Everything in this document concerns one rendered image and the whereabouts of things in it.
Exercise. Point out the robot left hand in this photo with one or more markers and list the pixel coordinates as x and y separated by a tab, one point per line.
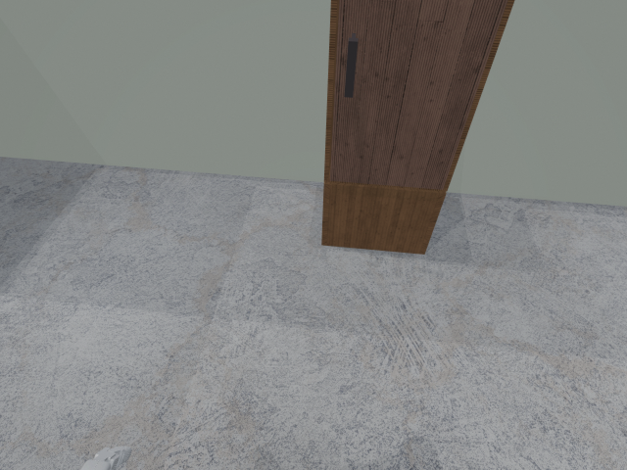
108	458

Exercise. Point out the handle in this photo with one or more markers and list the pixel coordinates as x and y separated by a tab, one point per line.
351	66

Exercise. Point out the cupboard door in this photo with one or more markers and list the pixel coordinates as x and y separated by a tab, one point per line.
419	65

